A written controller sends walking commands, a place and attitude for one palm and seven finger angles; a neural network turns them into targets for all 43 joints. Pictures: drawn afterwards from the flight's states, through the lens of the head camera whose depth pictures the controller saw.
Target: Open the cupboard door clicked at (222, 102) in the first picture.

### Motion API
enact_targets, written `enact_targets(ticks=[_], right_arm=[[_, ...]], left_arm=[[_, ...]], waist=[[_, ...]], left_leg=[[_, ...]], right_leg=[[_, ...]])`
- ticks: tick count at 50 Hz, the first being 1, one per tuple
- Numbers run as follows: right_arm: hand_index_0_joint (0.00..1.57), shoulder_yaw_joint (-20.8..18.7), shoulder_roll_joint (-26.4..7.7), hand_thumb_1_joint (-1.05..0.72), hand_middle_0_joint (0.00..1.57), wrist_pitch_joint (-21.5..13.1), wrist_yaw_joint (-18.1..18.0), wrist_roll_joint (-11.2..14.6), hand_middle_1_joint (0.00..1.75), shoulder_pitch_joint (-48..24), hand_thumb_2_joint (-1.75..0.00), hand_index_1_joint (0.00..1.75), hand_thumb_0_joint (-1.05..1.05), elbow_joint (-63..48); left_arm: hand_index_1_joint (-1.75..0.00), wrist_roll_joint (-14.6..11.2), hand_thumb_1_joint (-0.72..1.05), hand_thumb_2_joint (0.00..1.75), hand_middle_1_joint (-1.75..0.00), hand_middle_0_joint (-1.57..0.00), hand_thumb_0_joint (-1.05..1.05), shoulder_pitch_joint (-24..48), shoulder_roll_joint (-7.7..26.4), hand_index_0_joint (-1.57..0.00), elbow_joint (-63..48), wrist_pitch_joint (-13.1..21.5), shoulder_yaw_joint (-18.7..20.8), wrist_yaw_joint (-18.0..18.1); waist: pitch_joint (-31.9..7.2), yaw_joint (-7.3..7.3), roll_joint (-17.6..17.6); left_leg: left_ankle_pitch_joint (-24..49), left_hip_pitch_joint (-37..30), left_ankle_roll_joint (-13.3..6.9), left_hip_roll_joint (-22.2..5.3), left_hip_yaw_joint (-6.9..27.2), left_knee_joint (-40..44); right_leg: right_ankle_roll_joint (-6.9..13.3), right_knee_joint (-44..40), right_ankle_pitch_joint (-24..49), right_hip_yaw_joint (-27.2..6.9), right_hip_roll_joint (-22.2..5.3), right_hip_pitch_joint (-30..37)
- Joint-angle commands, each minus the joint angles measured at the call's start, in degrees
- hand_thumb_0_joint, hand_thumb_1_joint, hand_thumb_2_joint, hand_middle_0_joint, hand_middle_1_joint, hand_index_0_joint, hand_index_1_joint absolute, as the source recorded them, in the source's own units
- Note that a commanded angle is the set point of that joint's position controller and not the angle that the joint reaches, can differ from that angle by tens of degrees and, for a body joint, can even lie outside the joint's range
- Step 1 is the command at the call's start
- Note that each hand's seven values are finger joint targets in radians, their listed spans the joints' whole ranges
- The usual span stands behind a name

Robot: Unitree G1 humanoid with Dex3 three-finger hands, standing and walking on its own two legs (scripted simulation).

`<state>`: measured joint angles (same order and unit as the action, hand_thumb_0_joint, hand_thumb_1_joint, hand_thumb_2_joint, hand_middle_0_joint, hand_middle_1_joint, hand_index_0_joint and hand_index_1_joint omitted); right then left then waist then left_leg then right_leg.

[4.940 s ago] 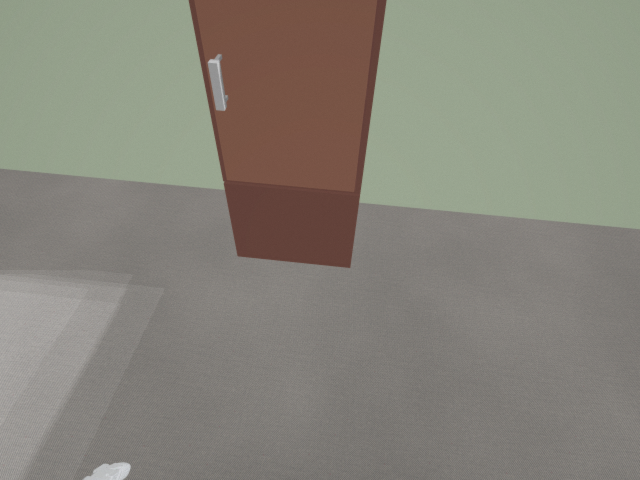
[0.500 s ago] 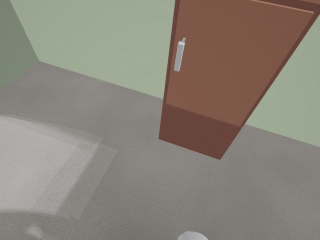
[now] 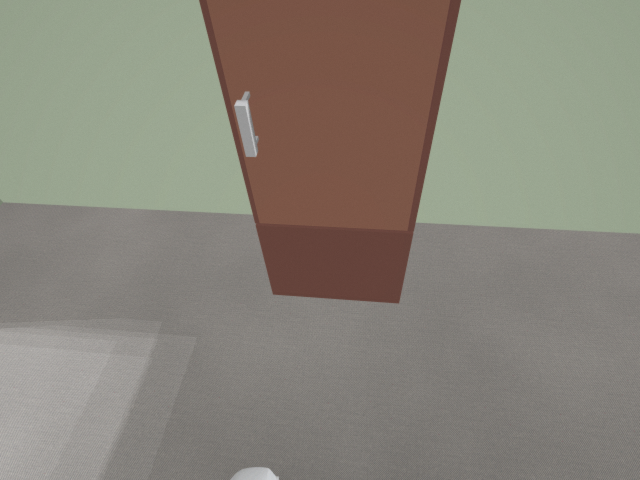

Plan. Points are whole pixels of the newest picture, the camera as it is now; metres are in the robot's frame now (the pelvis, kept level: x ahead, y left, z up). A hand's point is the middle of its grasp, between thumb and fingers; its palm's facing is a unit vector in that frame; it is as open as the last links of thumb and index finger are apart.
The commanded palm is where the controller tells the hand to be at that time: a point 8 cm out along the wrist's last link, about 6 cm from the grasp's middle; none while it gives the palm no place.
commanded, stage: take the last steps up to it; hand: left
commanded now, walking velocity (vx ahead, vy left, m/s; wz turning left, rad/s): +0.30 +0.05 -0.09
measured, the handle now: (249, 124) +0.81 +0.20 +0.00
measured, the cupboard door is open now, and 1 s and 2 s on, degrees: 0 0 0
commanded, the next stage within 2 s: come to a stop and stand still in 0.92 s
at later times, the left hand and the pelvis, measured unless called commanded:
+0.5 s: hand out of the picture +0.07 +0.23 -0.17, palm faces -0.03 -0.98 -0.18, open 7.4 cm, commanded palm none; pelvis +0.05 +0.04 +0.01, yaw -4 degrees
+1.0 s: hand (232, 417) +0.24 +0.16 -0.16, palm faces +0.02 -0.97 -0.22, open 7.1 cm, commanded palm none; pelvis +0.19 -0.02 +0.00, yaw -2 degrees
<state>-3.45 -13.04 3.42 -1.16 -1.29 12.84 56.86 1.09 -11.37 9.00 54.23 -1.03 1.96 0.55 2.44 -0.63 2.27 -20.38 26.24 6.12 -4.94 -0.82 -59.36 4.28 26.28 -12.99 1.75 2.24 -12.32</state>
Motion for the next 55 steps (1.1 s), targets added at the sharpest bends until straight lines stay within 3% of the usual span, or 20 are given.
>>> enact_targets(ticks=[1, 6, 9, 10, 12, 13, 15, 18, 23, 29, 31, 33, 34, 35, 36, 38, 40, 43, 51, 55], right_arm=[[0.2, -0.48, -3.29, -0.9, 0.2, -1.21, 0.01, 0.04, 0.3, -1.0, -0.9, 0.3, 0.0, -3.53], [0.2, -0.1, -2.35, -0.9, 0.2, -3.03, 0.8, -0.06, 0.3, -0.45, -0.9, 0.3, 0.0, -3.38], [0.2, 0.23, -1.33, -0.9, 0.2, -4.39, 0.76, 0.08, 0.3, 6.4, -0.9, 0.3, 0.0, -0.66], [0.2, 0.35, -2.13, -0.9, 0.2, -5.06, 0.41, 0.18, 0.3, 9.96, -0.9, 0.3, 0.0, 0.65], [0.2, -1.23, -9.72, -0.9, 0.2, -4.8, -0.19, -0.6, 0.3, 14.67, -0.9, 0.3, 0.0, 0.75], [0.2, -1.07, -9.56, -0.9, 0.2, -4.44, -0.26, -0.31, 0.3, 12.64, -0.9, 0.3, 0.0, -0.14], [0.2, 0.34, -5.15, -0.9, 0.2, -5.22, -0.39, -0.18, 0.3, 8.12, -0.9, 0.3, 0.0, -0.44], [0.2, 0.85, -3.36, -0.9, 0.2, -6.58, -0.66, 0.34, 0.3, 8.94, -0.9, 0.3, 0.0, 0.54], [0.2, 0.73, -1.99, -0.9, 0.2, -7.55, -0.96, 0.5, 0.3, 15.79, -0.9, 0.3, 0.0, 4.27], [0.2, 0.37, -1.94, -0.9, 0.2, -7.23, -0.69, -0.28, 0.3, 18.65, -0.9, 0.3, 0.0, 7.34], [0.2, 0.32, -2.24, -0.9, 0.2, -7.05, -0.58, -0.36, 0.3, 17.91, -0.9, 0.3, 0.0, 7.75], [0.2, 0.4, -1.77, -0.9, 0.2, -6.89, -0.42, 0.04, 0.3, 17.12, -0.9, 0.3, 0.0, 8.05], [0.2, 0.54, -0.77, -0.9, 0.2, -7.16, -0.1, 0.56, 0.3, 16.68, -0.9, 0.3, 0.0, 7.84], [0.2, 1.0, 2.43, -0.9, 0.2, -7.55, 0.47, 1.06, 0.3, 17.57, -0.9, 0.3, 0.0, 6.22], [0.2, 0.92, 1.12, -0.9, 0.2, -7.17, 0.36, 0.98, 0.3, 14.74, -0.9, 0.3, 0.0, 4.15], [0.2, 0.04, 1.46, -0.9, 0.2, -6.36, 0.53, 0.66, 0.3, 12.0, -0.9, 0.3, 0.0, 4.92], [0.2, 0.3, 3.21, -0.9, 0.2, -5.5, 0.81, 0.23, 0.3, 10.88, -0.9, 0.3, 0.0, 5.21], [0.2, 0.24, 5.38, -0.9, 0.2, -4.07, 1.1, -0.15, 0.3, 13.43, -0.9, 0.3, 0.0, 5.99], [0.2, 0.56, 2.63, -0.9, 0.2, -4.28, 2.3, -0.07, 0.3, 2.59, -0.9, 0.3, 0.0, 1.02], [0.2, 1.5, 2.19, -0.9, 0.2, -4.82, 1.22, 0.34, 0.3, 2.37, -0.9, 0.3, 0.0, 1.52]], left_arm=[[-0.3, 0.12, 0.9, 0.9, -0.3, -0.2, 0.0, -3.19, 11.83, -0.2, -2.01, 1.07, 3.41, 0.7], [-0.3, 0.54, 0.9, 0.9, -0.3, -0.2, 0.0, -4.15, 12.07, -0.2, -0.4, 1.79, 3.55, 0.36], [-0.3, -0.01, 0.9, 0.9, -0.3, -0.2, 0.0, -3.02, 11.41, -0.2, 0.53, 1.85, 3.28, 0.16], [-0.3, -0.3, 0.9, 0.9, -0.3, -0.2, 0.0, -2.9, 9.63, -0.2, 0.63, 1.72, 3.02, -0.05], [-0.3, -0.53, 0.9, 0.9, -0.3, -0.2, 0.0, -1.92, 4.98, -0.2, -1.03, 1.69, 2.05, -0.72], [-0.3, -0.05, 0.9, 0.9, -0.3, -0.2, 0.0, 0.93, 6.85, -0.2, -1.94, 1.77, 2.46, -0.98], [-0.3, 0.99, 0.9, 0.9, -0.3, -0.2, 0.0, -1.67, 6.52, -0.2, 0.9, 1.32, 2.79, -1.55], [-0.3, 0.68, 0.9, 0.9, -0.3, -0.2, 0.0, -4.27, 4.83, -0.2, 2.63, 1.6, 2.42, -2.09], [-0.3, 0.55, 0.9, 0.9, -0.3, -0.2, 0.0, -0.32, 4.25, -0.2, 1.9, 1.76, 2.05, -2.06], [-0.3, 0.22, 0.9, 0.9, -0.3, -0.2, 0.0, 6.4, 2.1, -0.2, -0.11, 2.49, 1.25, -1.98], [-0.3, 0.19, 0.9, 0.9, -0.3, -0.2, 0.0, 4.73, 2.08, -0.2, 0.54, 3.0, 1.35, -1.9], [-0.3, 0.34, 0.9, 0.9, -0.3, -0.2, 0.0, -2.93, 3.59, -0.2, 3.37, 3.62, 1.9, -1.61], [-0.3, 0.59, 0.9, 0.9, -0.3, -0.2, 0.0, -10.64, 6.47, -0.2, 5.63, 4.37, 2.7, -1.24], [-0.3, 0.94, 0.9, 0.9, -0.3, -0.2, 0.0, -18.41, 12.45, -0.2, 7.79, 5.17, 4.27, -0.38], [-0.3, -0.14, 0.9, 0.9, -0.3, -0.2, 0.0, -22.23, 15.47, -0.2, 8.59, 4.96, 4.53, -0.02], [-0.3, -0.52, 0.9, 0.9, -0.3, -0.2, 0.0, -12.54, 11.04, -0.2, 7.02, 4.65, 3.84, 0.47], [-0.3, -0.25, 0.9, 0.9, -0.3, -0.2, 0.0, -6.69, 6.24, -0.2, 5.44, 4.9, 2.2, 0.63], [-0.3, 0.37, 0.9, 0.9, -0.3, -0.2, 0.0, -6.08, 2.96, -0.2, 5.15, 5.45, 1.36, 0.85], [-0.3, 0.33, 0.9, 0.9, -0.3, -0.2, 0.0, -7.83, 7.02, -0.2, 6.15, 5.45, 1.44, 0.49], [-0.3, 0.2, 0.9, 0.9, -0.3, -0.2, 0.0, -6.73, 6.96, -0.2, 6.76, 3.64, 0.89, 1.41]], waist=[[-2.39, 1.88, -8.73], [-0.94, 2.71, -9.29], [-0.5, -0.1, -8.12], [-1.21, -1.47, -3.17], [3.33, -3.6, 18.68], [8.46, -3.16, 12.69], [8.83, -0.36, 7.66], [6.47, 0.97, 2.57], [4.18, -0.87, 3.54], [6.4, -2.49, 5.3], [5.36, -1.45, 5.54], [1.74, 2.2, 2.11], [-3.02, 5.63, -1.72], [-8.95, 7.93, -15.04], [-9.94, 8.19, -15.88], [-3.08, 5.23, -10.26], [2.82, 2.16, -6.51], [2.91, -0.48, -7.16], [2.48, 1.37, -8.7], [-0.26, 0.68, -9.07]], left_leg=[[-1.28, 2.35, -0.72, 0.05, 0.07, 5.55], [-4.08, -3.84, -2.77, 0.91, -1.03, 17.86], [1.72, -18.53, -4.11, 2.54, -3.5, 32.92], [1.27, -25.93, -4.83, 1.5, -1.56, 38.41], [-23.63, -25.55, -12.81, -18.0, 24.35, 53.49], [-25.97, -17.52, -15.37, -20.3, 26.13, 56.22], [-19.36, -13.29, -12.95, -14.39, 18.28, 55.88], [-4.9, -16.77, -12.36, -9.96, 9.45, 53.99], [8.67, -25.4, -14.89, -10.04, 6.77, 51.84], [17.86, -23.42, -15.97, -11.48, 3.69, 48.21], [20.43, -21.21, -14.97, -10.61, 2.53, 44.93], [22.34, -16.4, -12.46, -7.52, -0.53, 35.96], [20.05, -10.36, -10.24, -5.02, -2.99, 25.65], [2.87, 2.4, -7.29, 1.42, -7.78, 9.49], [-13.83, 7.5, -6.92, 3.38, -4.39, -3.82], [-5.85, 8.16, -7.39, -1.14, 0.23, -11.15], [1.06, 5.96, -6.32, -3.36, 0.8, -8.61], [4.42, 1.54, -4.6, -2.91, -1.42, -1.99], [8.09, 1.64, -3.38, -1.78, -4.14, 16.53], [14.92, -10.85, -3.51, 1.09, -4.75, 30.88]], right_leg=[[6.3, -10.4, 11.13, -16.67, -15.8, 4.6], [7.36, -14.86, -10.49, -21.64, -16.53, 1.75], [4.54, -11.71, -17.91, -18.76, -12.87, -6.98], [2.5, -6.72, -19.31, -15.93, -9.29, -12.59], [-2.63, 18.29, -18.77, 0.46, 1.08, -26.13], [-2.52, 25.61, -15.9, -2.31, -2.42, -25.97], [-2.88, 33.71, -9.53, -2.74, -3.84, -23.81], [-4.14, 37.04, -2.06, -1.64, -5.11, -24.02], [-5.59, 30.62, 0.26, 0.23, -7.52, -27.28], [-5.13, 13.96, -3.94, 3.92, -7.45, -19.83], [-4.37, 9.27, -2.86, 5.34, -5.72, -12.94], [-3.65, 2.69, 2.28, 6.8, -3.59, 0.99], [-1.99, 0.56, 3.05, 1.55, -7.72, 13.57], [3.23, -3.8, 1.54, -16.66, -22.6, 26.03], [7.11, -10.95, 3.38, -28.76, -30.29, 24.85], [5.89, -13.86, -6.33, -22.37, -27.33, 12.55], [3.83, -15.4, -0.98, -12.11, -23.45, 1.74], [2.54, -15.92, 9.06, -2.31, -19.74, -3.18], [3.67, -14.5, 14.48, 0.14, -19.21, 2.72], [0.86, -4.3, 26.59, 3.13, -15.53, 3.18]])
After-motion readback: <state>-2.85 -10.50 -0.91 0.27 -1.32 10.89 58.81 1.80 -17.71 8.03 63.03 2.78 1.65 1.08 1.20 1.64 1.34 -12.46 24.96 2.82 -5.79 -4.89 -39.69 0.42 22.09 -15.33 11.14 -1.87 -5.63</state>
